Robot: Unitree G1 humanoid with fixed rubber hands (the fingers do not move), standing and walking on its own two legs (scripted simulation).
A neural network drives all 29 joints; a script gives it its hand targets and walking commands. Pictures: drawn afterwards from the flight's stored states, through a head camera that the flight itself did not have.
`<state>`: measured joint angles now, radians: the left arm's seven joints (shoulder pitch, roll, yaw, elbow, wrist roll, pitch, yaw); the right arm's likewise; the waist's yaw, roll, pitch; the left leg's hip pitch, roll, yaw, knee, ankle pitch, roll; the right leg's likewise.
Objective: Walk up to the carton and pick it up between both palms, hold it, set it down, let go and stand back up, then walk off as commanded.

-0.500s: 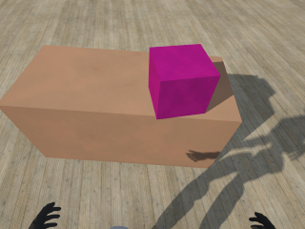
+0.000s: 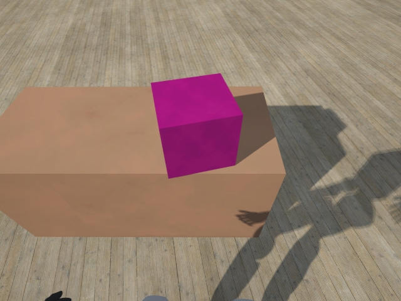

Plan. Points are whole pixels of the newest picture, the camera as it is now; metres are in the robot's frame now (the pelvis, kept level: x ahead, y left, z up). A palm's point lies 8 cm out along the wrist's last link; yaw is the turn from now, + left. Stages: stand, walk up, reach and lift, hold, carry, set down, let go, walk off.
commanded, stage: walk up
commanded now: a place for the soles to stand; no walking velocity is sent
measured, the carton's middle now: (194, 125) +0.65 +0.03 -0.08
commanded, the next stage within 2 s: none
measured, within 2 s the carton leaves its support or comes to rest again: neither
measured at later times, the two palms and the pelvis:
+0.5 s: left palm out of the picture +0.12 +0.31 -0.09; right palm (349, 262) +0.21 -0.32 -0.09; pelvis +0.12 -0.01 +0.01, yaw +3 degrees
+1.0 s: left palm (57, 263) +0.21 +0.33 -0.09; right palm (324, 226) +0.30 -0.30 -0.11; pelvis +0.21 +0.01 +0.00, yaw +4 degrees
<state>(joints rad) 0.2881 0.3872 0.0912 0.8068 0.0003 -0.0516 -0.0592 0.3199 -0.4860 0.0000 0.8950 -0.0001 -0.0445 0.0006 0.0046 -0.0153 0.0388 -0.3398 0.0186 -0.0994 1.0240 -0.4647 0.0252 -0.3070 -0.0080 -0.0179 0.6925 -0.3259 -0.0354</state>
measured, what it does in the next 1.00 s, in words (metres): walks ahead: left foot, then right foot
